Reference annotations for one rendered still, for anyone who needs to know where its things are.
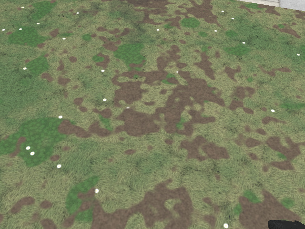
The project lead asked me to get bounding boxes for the right robot hand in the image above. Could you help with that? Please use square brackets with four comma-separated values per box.
[268, 219, 305, 229]

